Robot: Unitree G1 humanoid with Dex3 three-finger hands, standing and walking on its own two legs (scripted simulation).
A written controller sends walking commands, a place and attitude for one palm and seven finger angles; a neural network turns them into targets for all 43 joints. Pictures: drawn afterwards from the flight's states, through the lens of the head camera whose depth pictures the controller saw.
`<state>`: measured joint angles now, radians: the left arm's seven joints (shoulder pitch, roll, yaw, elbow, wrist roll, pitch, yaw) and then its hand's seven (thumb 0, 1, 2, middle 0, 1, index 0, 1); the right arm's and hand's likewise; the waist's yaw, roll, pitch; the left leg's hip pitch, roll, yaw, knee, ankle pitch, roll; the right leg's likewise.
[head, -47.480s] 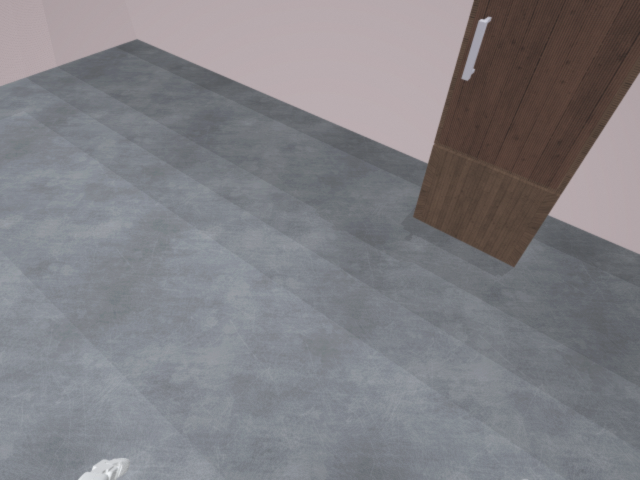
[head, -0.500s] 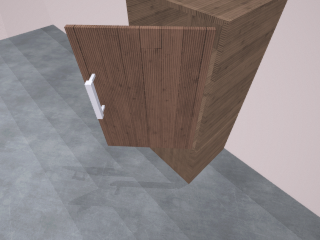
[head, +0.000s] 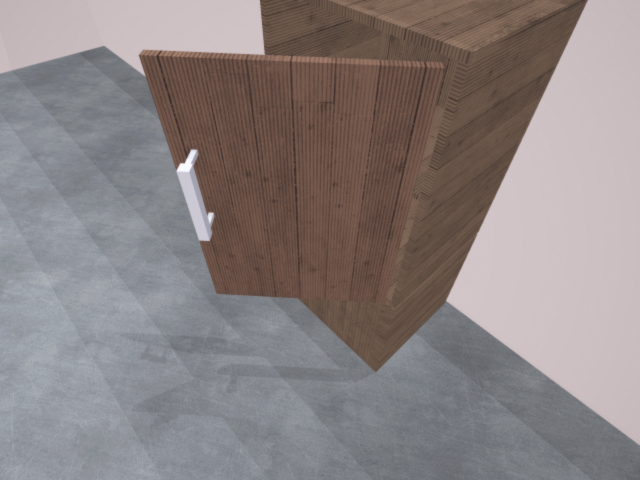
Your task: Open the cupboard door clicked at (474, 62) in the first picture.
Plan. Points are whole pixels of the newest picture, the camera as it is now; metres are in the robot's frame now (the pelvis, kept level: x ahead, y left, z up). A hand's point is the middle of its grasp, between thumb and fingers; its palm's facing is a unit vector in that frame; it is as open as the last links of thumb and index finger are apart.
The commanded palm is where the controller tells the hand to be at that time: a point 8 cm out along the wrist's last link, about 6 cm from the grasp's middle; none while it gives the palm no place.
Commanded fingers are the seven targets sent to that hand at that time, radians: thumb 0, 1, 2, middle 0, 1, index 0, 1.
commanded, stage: look again from close up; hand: left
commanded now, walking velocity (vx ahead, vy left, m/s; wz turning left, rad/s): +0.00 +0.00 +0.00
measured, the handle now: (199, 197) +0.56 +0.26 +0.01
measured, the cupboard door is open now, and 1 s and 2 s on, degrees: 44 44 44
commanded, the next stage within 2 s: raise the hand with hooked fingers in 0.16 s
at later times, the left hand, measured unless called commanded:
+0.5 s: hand (164, 403) +0.20 +0.20 +0.00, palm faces +0.20 -0.98 -0.03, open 7.7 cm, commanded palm +0.11 +0.26 -0.06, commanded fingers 0.00 0.60 0.77 -0.22 -0.50 -0.22 -0.50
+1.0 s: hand (154, 430) +0.18 +0.22 -0.04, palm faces -0.09 -1.00 -0.02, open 10.5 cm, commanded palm +0.15 +0.29 -0.03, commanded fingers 0.00 0.01 0.52 -0.26 -0.87 -0.26 -0.87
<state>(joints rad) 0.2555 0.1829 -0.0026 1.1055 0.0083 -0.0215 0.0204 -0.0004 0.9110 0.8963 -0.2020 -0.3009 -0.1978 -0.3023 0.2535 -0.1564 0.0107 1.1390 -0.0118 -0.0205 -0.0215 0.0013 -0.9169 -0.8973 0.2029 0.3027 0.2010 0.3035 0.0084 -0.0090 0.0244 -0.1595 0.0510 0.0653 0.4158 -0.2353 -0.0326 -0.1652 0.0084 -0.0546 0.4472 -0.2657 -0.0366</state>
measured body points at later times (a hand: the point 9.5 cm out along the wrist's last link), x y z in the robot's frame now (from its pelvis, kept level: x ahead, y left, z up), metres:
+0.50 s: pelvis -0.02 +0.02 -0.02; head -0.01 +0.01 +0.43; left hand +0.19 +0.26 +0.00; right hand +0.14 -0.23 -0.12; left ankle -0.01 +0.14 -0.74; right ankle -0.01 -0.09 -0.74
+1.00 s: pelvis -0.05 +0.02 -0.08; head +0.01 +0.03 +0.36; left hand +0.18 +0.27 -0.03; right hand +0.14 -0.18 -0.17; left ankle -0.01 +0.14 -0.74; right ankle -0.01 -0.09 -0.74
